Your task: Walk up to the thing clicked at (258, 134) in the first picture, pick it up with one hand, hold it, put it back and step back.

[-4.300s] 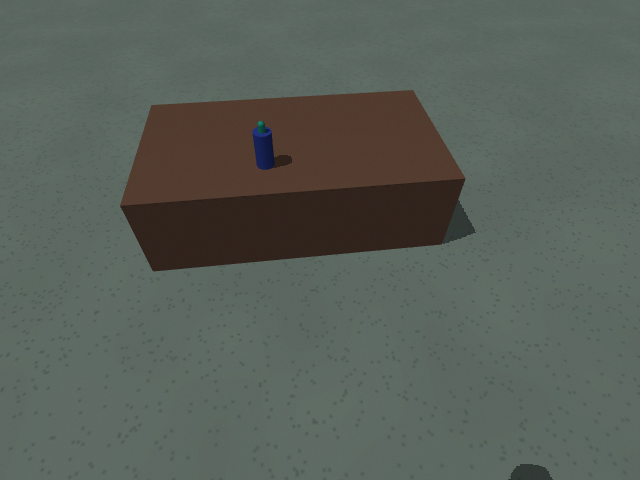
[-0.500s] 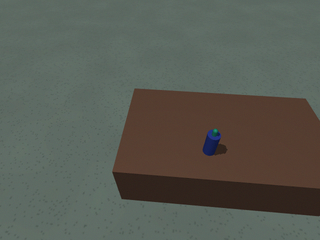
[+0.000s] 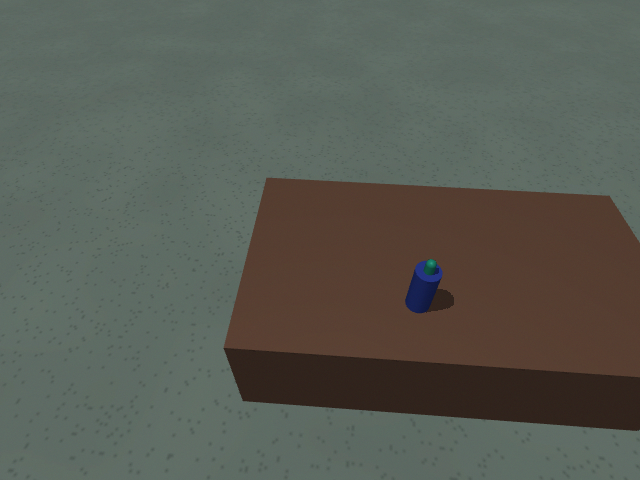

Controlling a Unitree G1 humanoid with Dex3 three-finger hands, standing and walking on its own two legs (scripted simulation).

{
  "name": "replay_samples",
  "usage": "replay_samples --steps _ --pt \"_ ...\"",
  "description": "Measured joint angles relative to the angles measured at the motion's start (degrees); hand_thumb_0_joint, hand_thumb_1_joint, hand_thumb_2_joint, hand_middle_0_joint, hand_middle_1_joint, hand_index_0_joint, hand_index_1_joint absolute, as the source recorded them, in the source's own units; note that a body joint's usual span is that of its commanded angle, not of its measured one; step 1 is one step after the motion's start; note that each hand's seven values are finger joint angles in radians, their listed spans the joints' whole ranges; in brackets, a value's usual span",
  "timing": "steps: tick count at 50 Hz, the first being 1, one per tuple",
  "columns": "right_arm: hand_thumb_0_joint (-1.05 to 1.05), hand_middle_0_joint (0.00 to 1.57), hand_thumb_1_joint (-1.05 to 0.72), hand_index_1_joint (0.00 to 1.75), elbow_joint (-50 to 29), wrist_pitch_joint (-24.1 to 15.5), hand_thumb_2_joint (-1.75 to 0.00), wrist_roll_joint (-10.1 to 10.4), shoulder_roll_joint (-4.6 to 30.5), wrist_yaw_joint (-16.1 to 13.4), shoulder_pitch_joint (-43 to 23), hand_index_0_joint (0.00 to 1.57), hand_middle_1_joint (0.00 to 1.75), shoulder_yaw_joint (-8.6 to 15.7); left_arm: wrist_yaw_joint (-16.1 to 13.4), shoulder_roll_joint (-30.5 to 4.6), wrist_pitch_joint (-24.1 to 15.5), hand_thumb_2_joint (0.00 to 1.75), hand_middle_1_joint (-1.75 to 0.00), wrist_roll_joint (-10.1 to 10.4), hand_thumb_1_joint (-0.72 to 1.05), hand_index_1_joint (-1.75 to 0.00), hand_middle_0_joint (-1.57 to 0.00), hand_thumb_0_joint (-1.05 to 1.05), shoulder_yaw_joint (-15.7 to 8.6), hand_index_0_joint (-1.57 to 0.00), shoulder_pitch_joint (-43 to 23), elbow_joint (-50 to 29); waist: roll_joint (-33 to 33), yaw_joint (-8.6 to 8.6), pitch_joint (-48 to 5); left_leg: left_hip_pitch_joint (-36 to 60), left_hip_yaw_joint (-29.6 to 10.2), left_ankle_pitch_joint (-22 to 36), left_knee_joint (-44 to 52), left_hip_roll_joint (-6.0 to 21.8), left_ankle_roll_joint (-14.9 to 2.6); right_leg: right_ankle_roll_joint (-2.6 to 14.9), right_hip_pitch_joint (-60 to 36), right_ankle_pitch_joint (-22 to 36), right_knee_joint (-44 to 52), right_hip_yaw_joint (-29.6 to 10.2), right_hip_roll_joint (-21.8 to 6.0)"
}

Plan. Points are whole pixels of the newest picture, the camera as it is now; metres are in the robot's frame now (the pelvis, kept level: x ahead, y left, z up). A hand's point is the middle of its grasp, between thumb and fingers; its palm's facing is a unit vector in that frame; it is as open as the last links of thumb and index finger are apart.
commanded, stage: stand
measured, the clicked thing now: (424, 283) +0.65 -0.25 -0.33
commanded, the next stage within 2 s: none
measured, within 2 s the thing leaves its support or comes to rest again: neither
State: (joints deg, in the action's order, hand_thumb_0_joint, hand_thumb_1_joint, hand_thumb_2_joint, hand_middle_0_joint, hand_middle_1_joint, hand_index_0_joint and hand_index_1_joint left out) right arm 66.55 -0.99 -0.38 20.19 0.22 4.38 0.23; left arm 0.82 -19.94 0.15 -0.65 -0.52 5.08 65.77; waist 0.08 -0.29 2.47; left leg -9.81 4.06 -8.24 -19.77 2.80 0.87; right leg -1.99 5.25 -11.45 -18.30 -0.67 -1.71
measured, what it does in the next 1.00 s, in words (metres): stands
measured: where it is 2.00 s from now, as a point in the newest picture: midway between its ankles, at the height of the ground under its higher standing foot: outside the picture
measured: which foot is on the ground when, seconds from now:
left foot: down 0.00-1.00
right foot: down 0.00-1.00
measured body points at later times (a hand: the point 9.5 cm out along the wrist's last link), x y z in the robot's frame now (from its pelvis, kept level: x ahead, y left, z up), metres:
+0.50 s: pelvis +0.01 +0.01 +0.00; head +0.02 +0.01 +0.45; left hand +0.08 +0.31 -0.13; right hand +0.10 -0.29 -0.13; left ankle +0.03 +0.13 -0.75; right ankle -0.02 -0.14 -0.75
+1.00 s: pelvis +0.01 +0.01 +0.00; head +0.02 +0.01 +0.45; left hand +0.08 +0.31 -0.14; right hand +0.09 -0.29 -0.13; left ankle +0.03 +0.13 -0.75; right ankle -0.02 -0.14 -0.75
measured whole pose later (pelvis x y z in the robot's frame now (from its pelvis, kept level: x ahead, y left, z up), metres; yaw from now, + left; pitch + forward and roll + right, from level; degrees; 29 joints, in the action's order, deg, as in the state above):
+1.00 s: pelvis +0.01 +0.01 +0.00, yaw +1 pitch -2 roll +0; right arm 65.7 -0.5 -0.3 19.9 0.6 5.1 0.5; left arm 0.3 -20.2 -0.1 -0.8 0.1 7.1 64.2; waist 0.3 0.1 2.8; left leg -8.8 3.7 -8.9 -19.3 1.7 0.3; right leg -2.6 3.6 -12.0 -17.2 -0.2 -2.8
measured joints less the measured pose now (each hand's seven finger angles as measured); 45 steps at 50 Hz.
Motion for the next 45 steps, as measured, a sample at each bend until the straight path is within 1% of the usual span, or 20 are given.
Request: replay_samples --steps 15,45 --pt "0.0 0.2 -0.9 0.3 -0.6 0.3 -0.9 0.0 -0.4 0.4 -0.6 0.21 0.3 0.2 -0.4 -0.4 -0.4 0.9 -0.3 -0.1 0.9 -0.3 -0.2 0.01 0.3 -0.2 0.7 -0.8 -0.1 0.45 0.0 0.5 -0.2 -0.2 0.4 -0.5 -0.33 -0.36 -0.9 0.0 1.0 0.3 -0.5" --pt "0.0 0.2 -0.9 0.3 -0.7 0.6 -0.9 0.1 -0.3 0.4 0.6 0.21 0.3 0.4 -0.5 -0.3 -0.3 0.9 -0.3 -0.3 0.9 -0.3 -0.2 0.01 0.6 -0.2 2.1 -1.4 0.2 0.36 0.3 0.9 -0.4 -0.6 0.4 -1.0 -0.61 -0.62 -1.5 -0.4 1.1 0.5 -1.0"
